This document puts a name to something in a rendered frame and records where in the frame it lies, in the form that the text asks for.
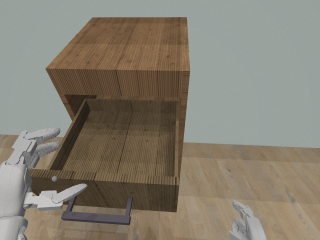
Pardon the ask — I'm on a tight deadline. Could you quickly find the cabinet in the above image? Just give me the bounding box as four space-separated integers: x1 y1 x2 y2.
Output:
45 17 190 185

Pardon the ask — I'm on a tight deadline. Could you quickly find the drawer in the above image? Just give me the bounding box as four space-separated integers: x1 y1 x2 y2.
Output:
29 98 180 213

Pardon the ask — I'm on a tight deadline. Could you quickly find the robot right hand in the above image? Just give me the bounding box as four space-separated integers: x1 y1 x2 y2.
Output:
229 200 268 240

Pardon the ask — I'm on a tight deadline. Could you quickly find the robot left forearm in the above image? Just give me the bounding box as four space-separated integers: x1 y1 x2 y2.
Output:
0 216 28 240

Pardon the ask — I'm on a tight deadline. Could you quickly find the robot left hand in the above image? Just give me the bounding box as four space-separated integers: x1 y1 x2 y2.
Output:
0 127 88 218

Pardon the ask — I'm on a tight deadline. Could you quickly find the handle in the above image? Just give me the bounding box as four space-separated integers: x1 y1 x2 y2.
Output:
61 195 133 225

